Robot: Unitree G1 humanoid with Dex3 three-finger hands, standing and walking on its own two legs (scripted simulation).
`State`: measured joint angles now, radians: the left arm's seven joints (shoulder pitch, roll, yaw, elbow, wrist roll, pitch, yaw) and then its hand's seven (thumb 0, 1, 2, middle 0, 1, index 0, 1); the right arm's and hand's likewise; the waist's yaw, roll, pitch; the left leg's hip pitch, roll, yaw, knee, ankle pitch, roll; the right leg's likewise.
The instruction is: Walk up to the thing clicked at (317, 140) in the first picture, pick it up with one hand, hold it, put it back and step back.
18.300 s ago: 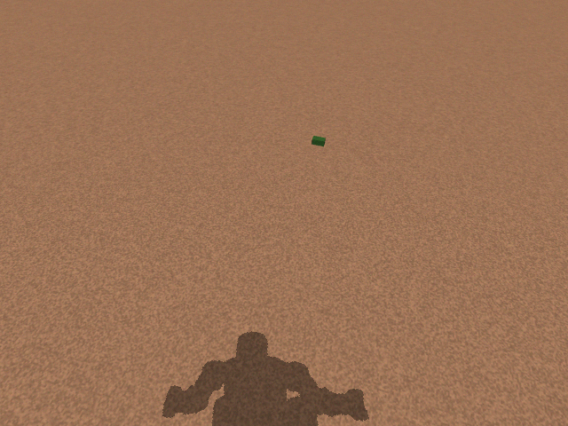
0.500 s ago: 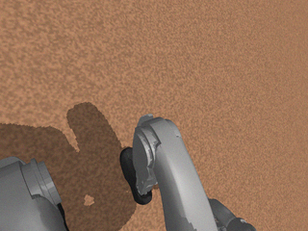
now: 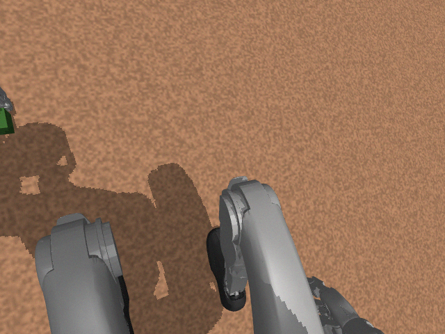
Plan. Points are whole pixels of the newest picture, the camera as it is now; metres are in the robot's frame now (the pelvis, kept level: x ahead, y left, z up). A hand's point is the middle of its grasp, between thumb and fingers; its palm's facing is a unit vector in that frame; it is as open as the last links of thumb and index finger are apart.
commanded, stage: settle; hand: left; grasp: from above
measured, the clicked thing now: out of the picture +0.49 +0.32 -0.20
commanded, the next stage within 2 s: lift in 0.12 s
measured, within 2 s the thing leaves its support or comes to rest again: neither
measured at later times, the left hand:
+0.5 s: hand out of the picture +0.46 +0.32 -0.11, palm faces -0.47 -0.08 -0.88, open 6.5 cm
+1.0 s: hand out of the picture +0.38 +0.32 +0.05, palm faces -0.44 -0.11 -0.89, open 6.5 cm
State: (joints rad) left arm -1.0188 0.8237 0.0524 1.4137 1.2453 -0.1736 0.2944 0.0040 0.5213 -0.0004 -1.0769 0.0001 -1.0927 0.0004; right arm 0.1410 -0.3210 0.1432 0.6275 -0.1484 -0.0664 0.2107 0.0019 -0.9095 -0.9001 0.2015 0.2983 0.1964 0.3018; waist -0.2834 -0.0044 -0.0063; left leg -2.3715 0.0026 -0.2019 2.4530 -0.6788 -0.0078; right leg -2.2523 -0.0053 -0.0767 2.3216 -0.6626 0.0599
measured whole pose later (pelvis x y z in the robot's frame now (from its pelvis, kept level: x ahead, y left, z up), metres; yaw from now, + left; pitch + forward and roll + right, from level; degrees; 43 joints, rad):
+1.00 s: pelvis -0.01 +0.00 +0.14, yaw +7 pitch +33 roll -6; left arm -0.62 0.62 -0.03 0.80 1.03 -0.11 0.02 0.01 0.54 0.00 -1.03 -0.08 -1.06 -0.04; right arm 0.15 -0.27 -0.01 0.62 0.00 0.07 0.05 0.01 -0.91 -0.90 0.20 0.30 0.20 0.30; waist -0.11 0.05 -0.17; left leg -1.94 0.02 -0.09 1.99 -0.63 0.00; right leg -1.87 -0.04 -0.03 1.92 -0.63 0.06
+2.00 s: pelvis +0.06 +0.00 +0.41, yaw +8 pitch +10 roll -1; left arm -0.34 0.40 -0.19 0.83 1.00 -0.01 0.12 0.00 0.53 0.01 -1.04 -0.07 -1.06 -0.04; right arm 0.25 -0.24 -0.04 0.74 0.05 0.01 -0.05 0.01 -0.90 -0.90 0.20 0.30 0.20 0.30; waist -0.05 0.04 -0.09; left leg -0.67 0.05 0.01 0.88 -0.39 -0.01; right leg -0.66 -0.03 0.00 0.84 -0.36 0.04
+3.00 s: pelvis +0.07 +0.00 +0.44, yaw +8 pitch +3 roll +0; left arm -0.25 0.40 -0.22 0.66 0.99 -0.03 -0.03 0.01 0.53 0.00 -1.06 -0.04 -1.08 -0.02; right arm 0.20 -0.26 -0.04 0.69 0.06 0.07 -0.06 0.01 -0.90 -0.89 0.20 0.30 0.20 0.30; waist 0.00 0.05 -0.04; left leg -0.35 0.04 0.04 0.57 -0.27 -0.02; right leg -0.36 -0.03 0.02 0.58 -0.26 0.03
